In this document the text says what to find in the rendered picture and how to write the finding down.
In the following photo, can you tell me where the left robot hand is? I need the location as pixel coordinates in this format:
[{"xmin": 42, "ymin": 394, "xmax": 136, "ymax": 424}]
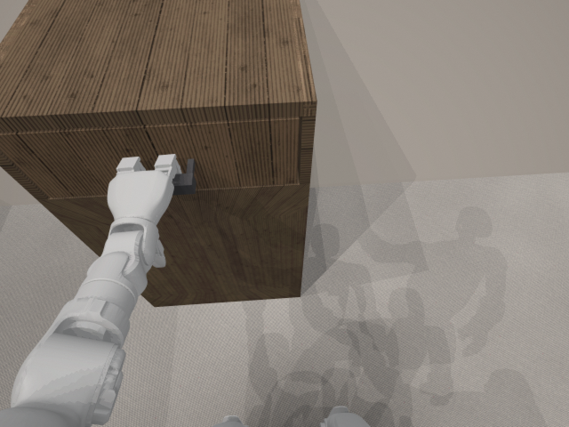
[{"xmin": 108, "ymin": 154, "xmax": 182, "ymax": 268}]

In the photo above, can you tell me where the left robot shin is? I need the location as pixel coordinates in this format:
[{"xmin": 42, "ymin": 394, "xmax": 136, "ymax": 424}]
[{"xmin": 222, "ymin": 415, "xmax": 242, "ymax": 423}]

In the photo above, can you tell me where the right robot shin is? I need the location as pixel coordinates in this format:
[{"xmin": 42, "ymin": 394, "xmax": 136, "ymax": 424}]
[{"xmin": 327, "ymin": 406, "xmax": 349, "ymax": 418}]

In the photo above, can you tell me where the handle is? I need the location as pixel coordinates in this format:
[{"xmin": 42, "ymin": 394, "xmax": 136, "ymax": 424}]
[{"xmin": 172, "ymin": 158, "xmax": 196, "ymax": 195}]

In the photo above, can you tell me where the robot left upper arm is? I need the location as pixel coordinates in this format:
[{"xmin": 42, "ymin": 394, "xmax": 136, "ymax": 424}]
[{"xmin": 0, "ymin": 333, "xmax": 126, "ymax": 427}]

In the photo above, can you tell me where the robot shin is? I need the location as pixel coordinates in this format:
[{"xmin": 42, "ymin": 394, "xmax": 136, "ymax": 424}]
[
  {"xmin": 222, "ymin": 415, "xmax": 242, "ymax": 423},
  {"xmin": 327, "ymin": 406, "xmax": 349, "ymax": 418}
]

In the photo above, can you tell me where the robot left forearm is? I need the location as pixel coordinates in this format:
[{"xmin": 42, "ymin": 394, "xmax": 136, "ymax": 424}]
[{"xmin": 11, "ymin": 217, "xmax": 158, "ymax": 407}]

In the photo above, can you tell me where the drawer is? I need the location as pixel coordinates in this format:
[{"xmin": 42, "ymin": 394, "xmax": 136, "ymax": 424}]
[{"xmin": 0, "ymin": 117, "xmax": 300, "ymax": 197}]

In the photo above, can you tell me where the cabinet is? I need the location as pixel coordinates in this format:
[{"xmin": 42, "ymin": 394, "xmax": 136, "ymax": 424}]
[{"xmin": 0, "ymin": 0, "xmax": 317, "ymax": 307}]

